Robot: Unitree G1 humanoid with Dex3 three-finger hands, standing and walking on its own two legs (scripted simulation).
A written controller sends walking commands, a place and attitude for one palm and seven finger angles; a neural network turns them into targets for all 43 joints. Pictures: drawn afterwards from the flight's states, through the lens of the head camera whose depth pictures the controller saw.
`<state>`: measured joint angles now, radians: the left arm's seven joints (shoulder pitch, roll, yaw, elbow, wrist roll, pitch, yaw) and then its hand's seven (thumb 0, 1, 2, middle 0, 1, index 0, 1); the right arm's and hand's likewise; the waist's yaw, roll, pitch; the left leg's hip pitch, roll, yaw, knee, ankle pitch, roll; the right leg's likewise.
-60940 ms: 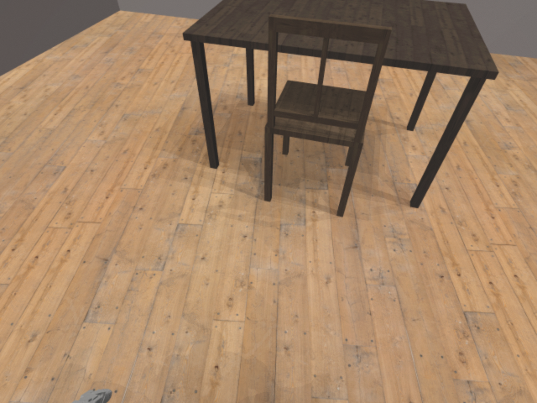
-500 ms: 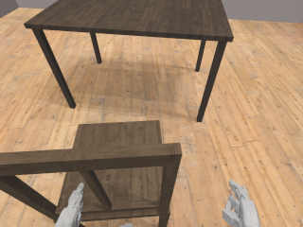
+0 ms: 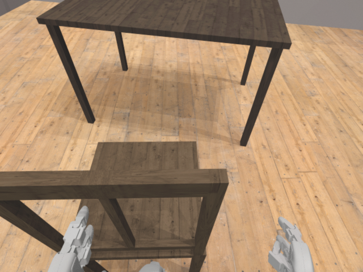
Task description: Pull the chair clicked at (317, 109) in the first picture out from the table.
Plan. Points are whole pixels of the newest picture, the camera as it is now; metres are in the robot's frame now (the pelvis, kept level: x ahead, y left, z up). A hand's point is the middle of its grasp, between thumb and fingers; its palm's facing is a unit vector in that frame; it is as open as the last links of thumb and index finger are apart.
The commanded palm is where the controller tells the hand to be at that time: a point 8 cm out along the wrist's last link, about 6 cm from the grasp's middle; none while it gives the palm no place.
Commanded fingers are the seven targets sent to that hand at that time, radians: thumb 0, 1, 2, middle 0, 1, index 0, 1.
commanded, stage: draw the hand back to the body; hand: left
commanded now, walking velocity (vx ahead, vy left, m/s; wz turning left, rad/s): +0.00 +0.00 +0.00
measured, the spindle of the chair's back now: (121, 224) +0.23 +0.15 -0.01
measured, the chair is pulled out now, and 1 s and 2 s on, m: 0.71 0.71 0.71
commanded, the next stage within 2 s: step back with the hand held close in 1.40 s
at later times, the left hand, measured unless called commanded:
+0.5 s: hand (59, 259) +0.13 +0.20 +0.10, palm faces +0.14 -0.92 -0.36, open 16.0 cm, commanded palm +0.10 +0.26 +0.16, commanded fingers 0.00 -0.01 0.46 -0.08 -0.11 -0.08 -0.11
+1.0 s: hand (36, 244) +0.15 +0.24 +0.12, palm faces +0.21 -0.84 -0.50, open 8.4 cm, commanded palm +0.15 +0.30 +0.25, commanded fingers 0.00 0.90 0.90 -0.20 -0.30 -0.20 -0.30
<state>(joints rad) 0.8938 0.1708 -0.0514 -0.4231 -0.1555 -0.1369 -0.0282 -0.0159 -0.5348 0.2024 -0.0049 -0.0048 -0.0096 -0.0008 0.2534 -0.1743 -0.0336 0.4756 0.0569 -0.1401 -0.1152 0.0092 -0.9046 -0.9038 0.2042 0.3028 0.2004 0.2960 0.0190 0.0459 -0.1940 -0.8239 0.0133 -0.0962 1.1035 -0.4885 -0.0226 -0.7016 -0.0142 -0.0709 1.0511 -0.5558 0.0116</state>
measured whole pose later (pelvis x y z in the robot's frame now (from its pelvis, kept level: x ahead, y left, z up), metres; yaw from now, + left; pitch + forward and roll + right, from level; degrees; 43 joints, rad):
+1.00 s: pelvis +0.02 -0.01 +0.06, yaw +1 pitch -4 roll -1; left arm 0.68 0.47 0.11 -0.42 -0.08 0.23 0.14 0.00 0.56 0.73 -0.16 -0.23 -0.41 -0.25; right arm 0.19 -0.22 0.08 0.65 0.04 -0.23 -0.15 0.01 -0.90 -0.90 0.21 0.30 0.20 0.30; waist 0.09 0.07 0.04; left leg -0.24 0.01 -0.07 0.63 -0.32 -0.03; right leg -0.13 -0.02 -0.06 0.58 -0.38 0.01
